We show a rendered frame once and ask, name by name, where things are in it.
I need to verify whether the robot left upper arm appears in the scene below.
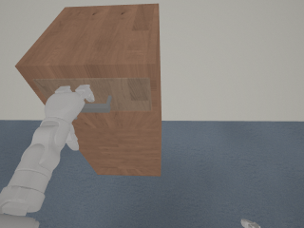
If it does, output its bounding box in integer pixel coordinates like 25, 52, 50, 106
0, 214, 40, 228

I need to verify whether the left robot forearm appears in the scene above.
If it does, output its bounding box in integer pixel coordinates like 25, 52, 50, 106
0, 117, 70, 217

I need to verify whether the handle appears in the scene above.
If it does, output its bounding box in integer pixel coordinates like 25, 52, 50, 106
80, 95, 112, 113

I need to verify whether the robot right hand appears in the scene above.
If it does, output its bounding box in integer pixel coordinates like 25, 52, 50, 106
240, 218, 260, 228

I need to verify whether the cabinet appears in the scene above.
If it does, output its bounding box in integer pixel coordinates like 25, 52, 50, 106
15, 3, 162, 177

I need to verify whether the robot left hand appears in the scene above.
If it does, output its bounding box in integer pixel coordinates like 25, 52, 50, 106
44, 85, 95, 151

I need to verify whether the drawer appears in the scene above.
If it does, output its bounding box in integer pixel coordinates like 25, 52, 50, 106
32, 77, 152, 111

